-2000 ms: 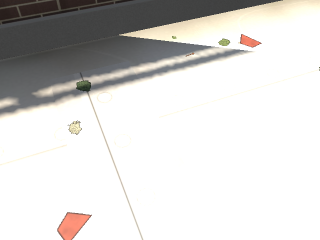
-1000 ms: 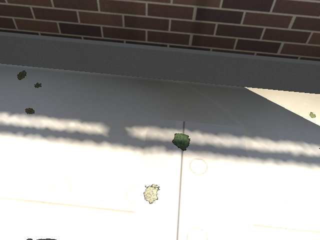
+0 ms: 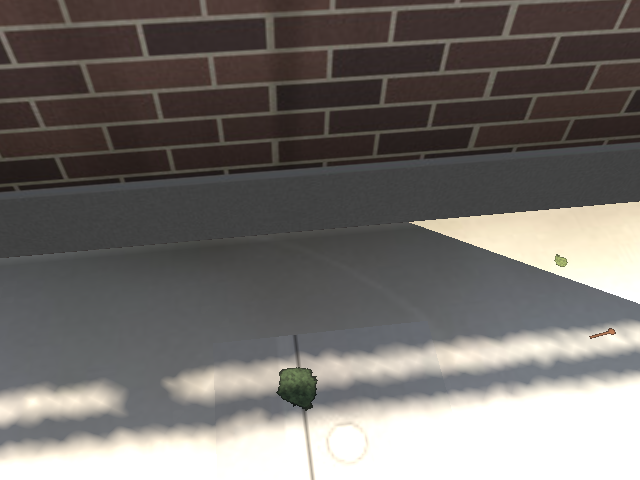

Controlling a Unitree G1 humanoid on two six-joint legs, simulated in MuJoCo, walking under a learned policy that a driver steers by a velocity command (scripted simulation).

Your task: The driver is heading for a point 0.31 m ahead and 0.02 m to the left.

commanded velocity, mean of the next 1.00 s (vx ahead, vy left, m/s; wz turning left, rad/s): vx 0.00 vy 0.00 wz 0.16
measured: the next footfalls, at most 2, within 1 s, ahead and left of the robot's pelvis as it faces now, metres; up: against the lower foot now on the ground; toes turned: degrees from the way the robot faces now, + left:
right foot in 0.12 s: +0.04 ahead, -0.14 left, +0.00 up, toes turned -6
left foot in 0.68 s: +0.01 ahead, +0.08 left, +0.00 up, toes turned +7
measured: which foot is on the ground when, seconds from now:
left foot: down 0.00-0.12, up 0.14-0.66, down 0.68-1.00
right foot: up 0.00-0.10, down 0.12-0.68, up 0.70-1.00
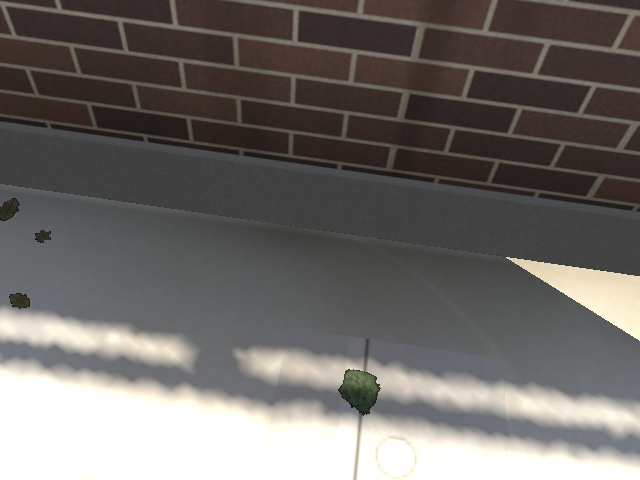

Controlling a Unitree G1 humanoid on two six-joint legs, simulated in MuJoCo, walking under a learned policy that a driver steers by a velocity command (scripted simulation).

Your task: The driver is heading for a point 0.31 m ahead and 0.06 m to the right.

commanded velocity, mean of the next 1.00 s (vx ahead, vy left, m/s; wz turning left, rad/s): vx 0.17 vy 0.00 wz -0.06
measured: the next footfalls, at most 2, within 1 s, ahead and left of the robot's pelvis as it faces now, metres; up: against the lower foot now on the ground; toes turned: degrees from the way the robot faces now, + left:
right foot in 0.20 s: +0.07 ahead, -0.15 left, +0.00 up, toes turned +10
left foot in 0.52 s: +0.20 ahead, +0.11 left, +0.00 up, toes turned -6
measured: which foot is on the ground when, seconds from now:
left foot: down 0.00-0.20, up 0.22-0.50, down 0.52-1.00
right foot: up 0.00-0.18, down 0.20-0.52, up 0.54-0.86, down 0.88-1.00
